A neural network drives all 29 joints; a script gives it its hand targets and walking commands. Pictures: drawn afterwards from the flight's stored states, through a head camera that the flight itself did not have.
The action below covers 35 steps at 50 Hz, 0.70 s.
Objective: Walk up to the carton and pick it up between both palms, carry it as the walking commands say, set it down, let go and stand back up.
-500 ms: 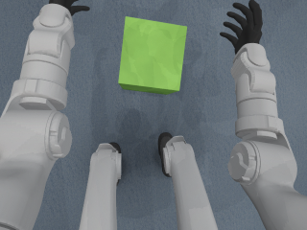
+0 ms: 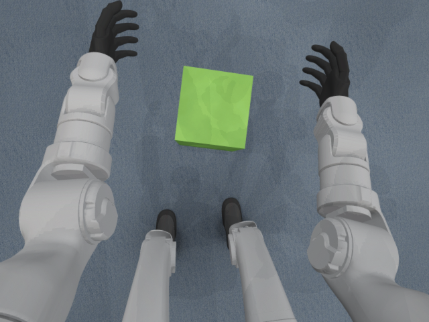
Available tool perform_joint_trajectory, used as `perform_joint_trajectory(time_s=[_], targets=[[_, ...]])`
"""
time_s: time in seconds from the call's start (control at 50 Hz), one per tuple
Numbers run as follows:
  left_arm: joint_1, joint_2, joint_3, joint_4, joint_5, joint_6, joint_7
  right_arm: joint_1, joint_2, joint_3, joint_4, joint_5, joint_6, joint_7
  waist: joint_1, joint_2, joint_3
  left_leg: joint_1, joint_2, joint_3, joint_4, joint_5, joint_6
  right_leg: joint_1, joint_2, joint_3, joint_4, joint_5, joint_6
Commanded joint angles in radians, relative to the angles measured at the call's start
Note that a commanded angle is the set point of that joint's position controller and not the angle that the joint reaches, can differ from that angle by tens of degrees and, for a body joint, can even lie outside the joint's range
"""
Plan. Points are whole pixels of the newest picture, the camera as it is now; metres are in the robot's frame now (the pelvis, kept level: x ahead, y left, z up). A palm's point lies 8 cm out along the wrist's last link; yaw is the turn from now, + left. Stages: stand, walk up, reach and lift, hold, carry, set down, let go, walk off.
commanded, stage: let go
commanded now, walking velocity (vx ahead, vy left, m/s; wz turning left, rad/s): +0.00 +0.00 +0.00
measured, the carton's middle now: (211, 115) +0.51 -0.06 -0.55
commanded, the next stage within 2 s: stand in 1.28 s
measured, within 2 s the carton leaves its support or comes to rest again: neither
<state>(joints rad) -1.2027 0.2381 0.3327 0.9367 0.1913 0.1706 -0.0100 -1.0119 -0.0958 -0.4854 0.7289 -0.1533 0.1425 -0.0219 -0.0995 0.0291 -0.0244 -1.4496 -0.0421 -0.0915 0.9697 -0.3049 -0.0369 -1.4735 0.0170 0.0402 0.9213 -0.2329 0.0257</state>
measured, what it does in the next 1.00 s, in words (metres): rises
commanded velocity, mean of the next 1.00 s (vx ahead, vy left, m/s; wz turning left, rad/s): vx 0.00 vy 0.00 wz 0.00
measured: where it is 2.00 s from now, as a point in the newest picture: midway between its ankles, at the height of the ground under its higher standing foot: (200, 240)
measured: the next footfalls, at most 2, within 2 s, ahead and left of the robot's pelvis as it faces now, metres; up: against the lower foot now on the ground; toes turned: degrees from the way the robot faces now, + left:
none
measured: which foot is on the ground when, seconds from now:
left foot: down 0.00-1.00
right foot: down 0.00-1.00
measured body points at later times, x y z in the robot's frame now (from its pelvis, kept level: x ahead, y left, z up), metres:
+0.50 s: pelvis +0.05 -0.01 +0.07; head +0.21 -0.01 +0.49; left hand +0.37 +0.19 -0.03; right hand +0.32 -0.26 -0.02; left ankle +0.05 +0.13 -0.64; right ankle +0.07 -0.13 -0.64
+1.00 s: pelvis +0.08 +0.01 +0.10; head +0.10 +0.01 +0.55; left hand +0.26 +0.24 +0.02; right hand +0.25 -0.23 +0.03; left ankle +0.05 +0.13 -0.64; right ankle +0.07 -0.13 -0.64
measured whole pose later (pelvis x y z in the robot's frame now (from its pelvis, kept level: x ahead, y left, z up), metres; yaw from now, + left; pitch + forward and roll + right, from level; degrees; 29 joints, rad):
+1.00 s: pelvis +0.08 +0.01 +0.10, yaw -1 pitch -2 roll -1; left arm 0.23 0.20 0.06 0.44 0.01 0.09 -0.06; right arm 0.22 -0.21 -0.05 0.42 -0.01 0.10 0.08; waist -0.01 0.01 0.08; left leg -0.09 -0.01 -0.06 0.43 -0.30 0.00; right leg -0.14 0.01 0.07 0.41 -0.24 0.02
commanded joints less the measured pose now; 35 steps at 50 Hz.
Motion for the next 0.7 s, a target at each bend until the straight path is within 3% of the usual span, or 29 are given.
perform_joint_trajectory(time_s=[0.0, 0.12, 0.18, 0.24, 0.32, 0.44, 0.54, 0.68], targets=[[-0.089, 0.044, 0.011, -0.173, 0.025, -0.020, 0.039, -0.082, -0.114, 0.021, -0.144, -0.023, -0.025, 0.022, -0.015, 0.059, -1.057, 0.554, -0.042, 0.092, -0.060, 0.402, -0.027, 0.690, 0.060, -0.109, -0.005, 0.474, 0.022], [0.196, -0.029, -0.049, -0.435, -0.017, -0.018, 0.113, 0.183, -0.155, 0.122, -0.269, 0.000, -0.021, 0.082, -0.010, 0.040, -1.184, 0.731, -0.044, 0.091, -0.111, 0.569, -0.024, 0.905, 0.054, -0.080, -0.038, 0.617, 0.011], [0.351, -0.048, -0.092, -0.511, -0.036, -0.032, 0.112, 0.346, -0.158, 0.176, -0.308, 0.040, -0.033, 0.103, -0.009, 0.014, -1.079, 0.699, -0.050, 0.093, -0.161, 0.539, -0.018, 0.979, 0.046, -0.056, -0.078, 0.651, 0.007], [0.502, -0.057, -0.122, -0.516, -0.040, -0.055, 0.098, 0.483, -0.162, 0.212, -0.310, 0.071, -0.054, 0.119, 0.003, -0.009, -0.933, 0.664, -0.048, 0.095, -0.222, 0.436, -0.010, 1.030, 0.037, -0.039, -0.127, 0.617, 0.004], [0.670, -0.057, -0.138, -0.483, -0.058, -0.084, 0.080, 0.627, -0.172, 0.262, -0.295, 0.110, -0.082, 0.133, 0.029, -0.019, -0.732, 0.683, -0.037, 0.097, -0.294, 0.286, -0.004, 1.055, 0.021, -0.034, -0.191, 0.482, 0.003], [0.900, -0.030, -0.153, -0.452, -0.105, -0.128, 0.044, 0.850, -0.169, 0.342, -0.303, 0.148, -0.113, 0.120, 0.060, -0.042, -0.475, 0.802, -0.022, 0.106, -0.394, 0.124, 0.004, 1.137, 0.006, -0.026, -0.303, 0.279, 0.013], [1.052, 0.000, -0.193, -0.480, -0.143, -0.165, 0.016, 0.991, -0.176, 0.370, -0.358, 0.159, -0.140, 0.101, 0.058, -0.055, -0.328, 0.966, -0.013, 0.105, -0.462, 0.113, 0.020, 1.233, 0.015, -0.026, -0.387, 0.226, 0.016], [1.264, 0.027, -0.225, -0.525, -0.162, -0.187, -0.012, 1.171, -0.196, 0.405, -0.404, 0.161, -0.147, 0.085, 0.072, -0.047, -0.178, 1.160, -0.009, 0.100, -0.550, 0.226, 0.028, 1.344, 0.030, -0.043, -0.478, 0.270, 0.016]])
